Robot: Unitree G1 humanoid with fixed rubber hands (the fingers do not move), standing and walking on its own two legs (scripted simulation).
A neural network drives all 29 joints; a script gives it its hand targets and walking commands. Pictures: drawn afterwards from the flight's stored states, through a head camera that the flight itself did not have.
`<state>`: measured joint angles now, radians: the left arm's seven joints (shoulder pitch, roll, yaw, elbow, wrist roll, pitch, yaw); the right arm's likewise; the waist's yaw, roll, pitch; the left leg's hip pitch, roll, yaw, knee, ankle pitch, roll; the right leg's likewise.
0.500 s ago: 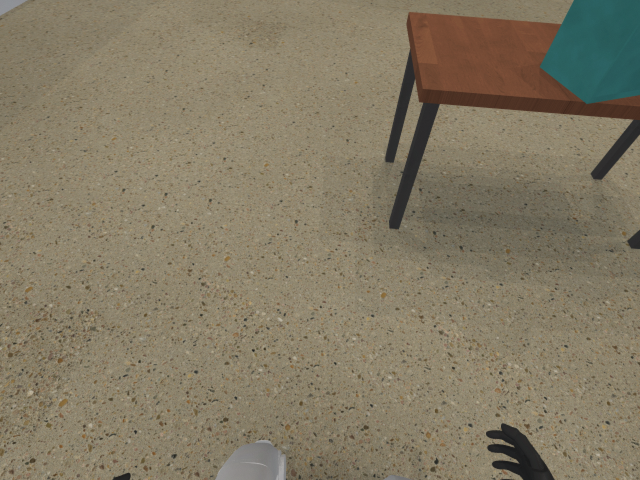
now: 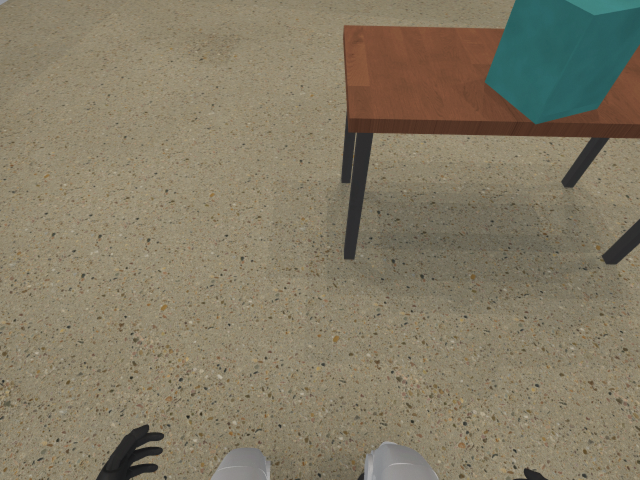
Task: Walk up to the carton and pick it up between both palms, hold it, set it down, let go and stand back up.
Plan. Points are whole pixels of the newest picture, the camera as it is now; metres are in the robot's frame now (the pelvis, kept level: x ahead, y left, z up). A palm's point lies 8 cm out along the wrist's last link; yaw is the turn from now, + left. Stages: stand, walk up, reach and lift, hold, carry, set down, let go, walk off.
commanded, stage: walk up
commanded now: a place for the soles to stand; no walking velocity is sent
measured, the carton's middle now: (562, 48) +1.02 -0.60 +0.04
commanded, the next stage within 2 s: none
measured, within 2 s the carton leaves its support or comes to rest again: neither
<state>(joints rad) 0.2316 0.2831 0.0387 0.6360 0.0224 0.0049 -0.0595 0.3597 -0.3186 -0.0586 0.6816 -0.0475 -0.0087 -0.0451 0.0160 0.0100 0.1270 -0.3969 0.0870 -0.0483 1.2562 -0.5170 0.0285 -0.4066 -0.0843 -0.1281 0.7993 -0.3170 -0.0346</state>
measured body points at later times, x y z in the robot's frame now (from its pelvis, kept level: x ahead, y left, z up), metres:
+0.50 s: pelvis +0.17 -0.14 +0.01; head +0.18 -0.13 +0.46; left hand +0.30 +0.12 -0.10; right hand +0.24 -0.43 -0.08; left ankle +0.16 +0.06 -0.70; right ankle +0.27 -0.31 -0.69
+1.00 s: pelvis +0.32 -0.29 +0.02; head +0.34 -0.26 +0.46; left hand +0.44 -0.03 -0.11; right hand +0.40 -0.57 -0.07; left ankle +0.33 -0.12 -0.70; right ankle +0.40 -0.45 -0.66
